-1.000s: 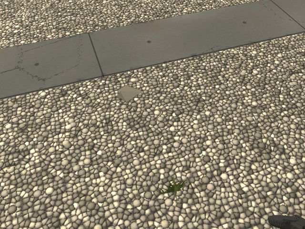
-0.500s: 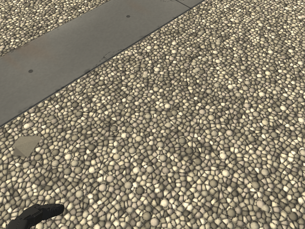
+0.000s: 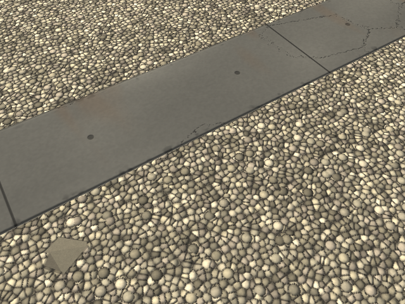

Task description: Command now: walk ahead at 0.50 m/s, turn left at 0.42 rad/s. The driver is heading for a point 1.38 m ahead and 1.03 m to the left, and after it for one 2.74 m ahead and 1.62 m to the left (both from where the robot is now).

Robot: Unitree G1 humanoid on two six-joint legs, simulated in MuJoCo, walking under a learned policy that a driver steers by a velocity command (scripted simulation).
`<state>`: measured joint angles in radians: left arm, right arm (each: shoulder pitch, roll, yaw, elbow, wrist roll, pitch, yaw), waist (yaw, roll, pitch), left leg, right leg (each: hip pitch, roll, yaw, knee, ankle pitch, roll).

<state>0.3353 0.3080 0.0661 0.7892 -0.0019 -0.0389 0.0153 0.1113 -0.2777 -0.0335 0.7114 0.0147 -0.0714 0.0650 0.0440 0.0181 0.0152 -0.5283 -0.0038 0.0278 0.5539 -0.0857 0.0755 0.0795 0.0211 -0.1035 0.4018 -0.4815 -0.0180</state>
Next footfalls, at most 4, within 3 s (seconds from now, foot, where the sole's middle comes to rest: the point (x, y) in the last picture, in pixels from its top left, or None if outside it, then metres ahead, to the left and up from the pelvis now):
0.46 right None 0.46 -0.08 -0.75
0.98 left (136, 256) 0.61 0.28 -0.75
1.46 right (141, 173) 0.95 0.31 -0.75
1.96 left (41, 189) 0.85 0.68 -0.75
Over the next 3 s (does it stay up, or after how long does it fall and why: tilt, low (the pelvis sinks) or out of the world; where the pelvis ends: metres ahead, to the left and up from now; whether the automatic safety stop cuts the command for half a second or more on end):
stays up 1.19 1.00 0.01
